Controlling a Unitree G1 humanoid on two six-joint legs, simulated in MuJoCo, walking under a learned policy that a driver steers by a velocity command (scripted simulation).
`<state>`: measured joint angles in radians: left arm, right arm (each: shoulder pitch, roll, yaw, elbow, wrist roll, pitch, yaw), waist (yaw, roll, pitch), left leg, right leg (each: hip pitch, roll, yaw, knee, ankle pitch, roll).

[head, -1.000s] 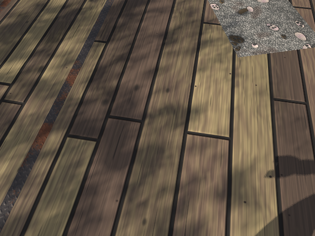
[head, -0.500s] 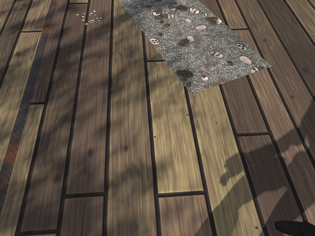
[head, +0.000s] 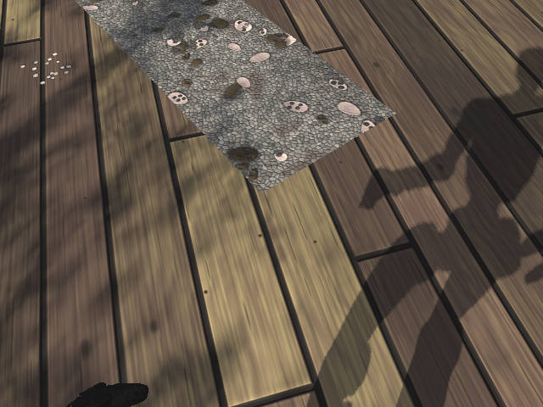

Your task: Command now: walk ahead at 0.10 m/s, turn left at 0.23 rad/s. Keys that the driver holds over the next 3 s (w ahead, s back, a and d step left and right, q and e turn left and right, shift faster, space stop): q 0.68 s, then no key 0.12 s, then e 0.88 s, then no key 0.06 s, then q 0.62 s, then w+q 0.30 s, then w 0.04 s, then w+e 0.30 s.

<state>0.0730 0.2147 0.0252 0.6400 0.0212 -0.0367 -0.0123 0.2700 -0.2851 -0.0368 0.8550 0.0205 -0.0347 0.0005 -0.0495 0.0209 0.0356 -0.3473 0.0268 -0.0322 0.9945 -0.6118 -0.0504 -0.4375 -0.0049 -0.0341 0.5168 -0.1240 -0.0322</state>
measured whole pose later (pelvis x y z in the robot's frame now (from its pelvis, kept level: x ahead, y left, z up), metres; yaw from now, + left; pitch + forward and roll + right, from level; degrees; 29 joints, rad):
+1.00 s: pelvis +0.05 +0.02 +0.01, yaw +25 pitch +1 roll +0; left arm 0.15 0.24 0.04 0.81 0.00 -0.01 0.00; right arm 0.15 -0.28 -0.06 0.69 -0.01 0.02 -0.04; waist 0.02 0.03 0.03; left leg -0.29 -0.02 -0.12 0.64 -0.43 -0.09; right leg -0.25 0.04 0.09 0.47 -0.23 -0.02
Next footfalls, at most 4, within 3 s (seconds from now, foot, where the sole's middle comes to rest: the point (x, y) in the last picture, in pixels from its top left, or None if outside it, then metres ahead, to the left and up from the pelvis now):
0.30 left None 0.05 0.14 -0.77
0.82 right None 0.13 -0.06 -0.77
1.08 left None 0.00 0.15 -0.77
1.44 right None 0.11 -0.10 -0.77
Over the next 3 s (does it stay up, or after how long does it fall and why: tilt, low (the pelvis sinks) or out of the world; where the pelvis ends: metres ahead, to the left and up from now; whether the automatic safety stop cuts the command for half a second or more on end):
stays up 0.27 0.11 -0.01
